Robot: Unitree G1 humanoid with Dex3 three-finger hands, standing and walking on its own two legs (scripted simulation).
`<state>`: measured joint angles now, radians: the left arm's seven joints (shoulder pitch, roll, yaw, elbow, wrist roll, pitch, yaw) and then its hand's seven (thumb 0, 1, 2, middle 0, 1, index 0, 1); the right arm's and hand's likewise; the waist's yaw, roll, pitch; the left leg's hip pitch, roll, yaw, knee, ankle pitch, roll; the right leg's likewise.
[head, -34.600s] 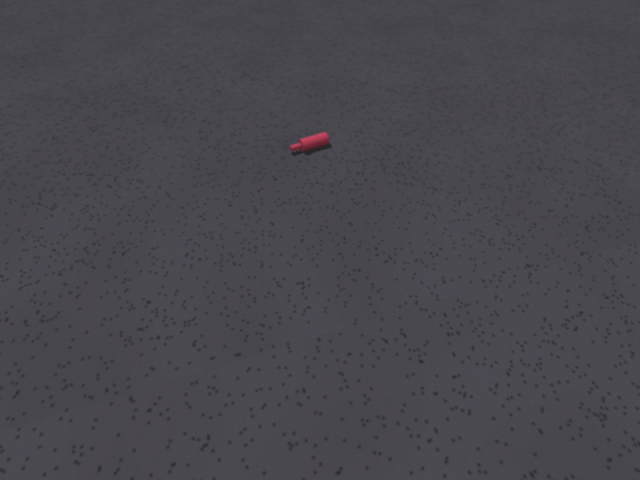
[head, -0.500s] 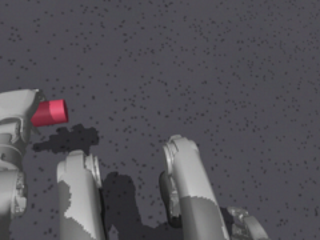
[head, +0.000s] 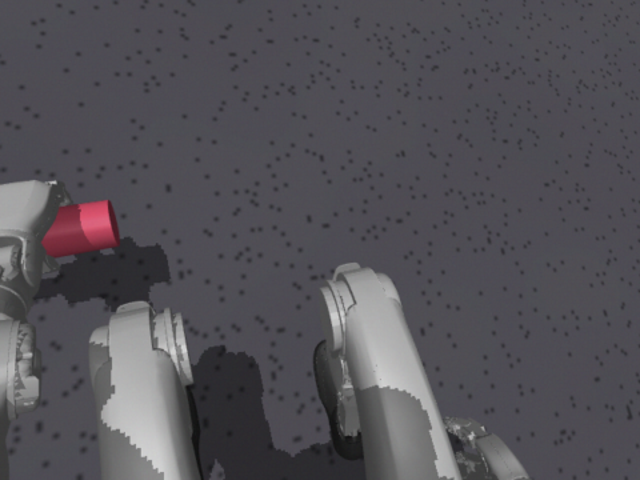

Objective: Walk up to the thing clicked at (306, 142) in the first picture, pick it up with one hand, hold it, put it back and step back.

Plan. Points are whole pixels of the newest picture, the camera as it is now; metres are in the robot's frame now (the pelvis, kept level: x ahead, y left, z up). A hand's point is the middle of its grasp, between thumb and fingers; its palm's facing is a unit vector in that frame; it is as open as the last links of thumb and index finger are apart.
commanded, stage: lower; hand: left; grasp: from above
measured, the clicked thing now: (26, 237) +0.44 +0.30 -0.19
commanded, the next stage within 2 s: rest in 0.16 s
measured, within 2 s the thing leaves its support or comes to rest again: rests again in 1.58 s
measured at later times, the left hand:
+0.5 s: hand (55, 238) +0.44 +0.28 -0.23, palm faces -0.45 -0.10 -0.89, open 9.4 cm
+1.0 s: hand (64, 243) +0.44 +0.28 -0.26, palm faces -0.43 -0.13 -0.89, open 9.4 cm
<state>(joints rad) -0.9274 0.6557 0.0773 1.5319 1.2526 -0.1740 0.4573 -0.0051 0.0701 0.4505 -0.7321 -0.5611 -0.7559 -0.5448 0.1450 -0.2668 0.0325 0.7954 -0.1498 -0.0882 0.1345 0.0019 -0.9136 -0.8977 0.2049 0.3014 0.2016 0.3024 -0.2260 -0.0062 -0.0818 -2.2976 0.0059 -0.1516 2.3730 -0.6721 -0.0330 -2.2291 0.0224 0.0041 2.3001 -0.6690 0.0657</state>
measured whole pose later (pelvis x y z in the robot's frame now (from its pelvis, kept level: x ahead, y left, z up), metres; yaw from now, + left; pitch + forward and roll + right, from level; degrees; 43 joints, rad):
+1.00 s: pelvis +0.01 +0.00 -0.05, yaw -4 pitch +29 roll -10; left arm -0.92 0.81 0.20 1.68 1.32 -0.24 0.64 -0.01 0.03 0.49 -0.77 -0.52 -0.80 -0.50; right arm 0.10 -0.30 0.11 0.80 -0.27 -0.16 0.25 0.00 -0.91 -0.90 0.20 0.30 0.20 0.30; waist -0.31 -0.07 0.04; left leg -2.37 -0.01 -0.24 2.57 -0.72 -0.05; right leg -2.28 0.05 -0.05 2.44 -0.69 0.08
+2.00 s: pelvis +0.00 +0.02 -0.05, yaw -8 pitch +25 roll -14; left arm -0.94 0.89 0.18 1.81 1.32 -0.22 0.74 -0.01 0.03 0.49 -0.77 -0.53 -0.79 -0.51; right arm 0.06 -0.34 0.21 0.79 -0.33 -0.30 0.35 0.00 -0.91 -0.90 0.20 0.30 0.20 0.30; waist -0.35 -0.11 0.12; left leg -2.35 0.00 -0.28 2.62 -0.73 -0.02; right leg -2.23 0.07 -0.09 2.43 -0.68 0.08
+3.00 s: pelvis +0.00 +0.02 -0.05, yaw -8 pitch +25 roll -15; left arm -0.94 0.94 0.16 1.78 1.28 -0.24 0.71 0.00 -0.31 0.91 -0.26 -0.88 -0.25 -0.90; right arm 0.05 -0.35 0.23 0.78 -0.32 -0.33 0.36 0.00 -0.89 -0.89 0.20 0.30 0.20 0.30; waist -0.34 -0.12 0.15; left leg -2.33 0.00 -0.30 2.61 -0.74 -0.02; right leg -2.20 0.06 -0.11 2.41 -0.68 0.08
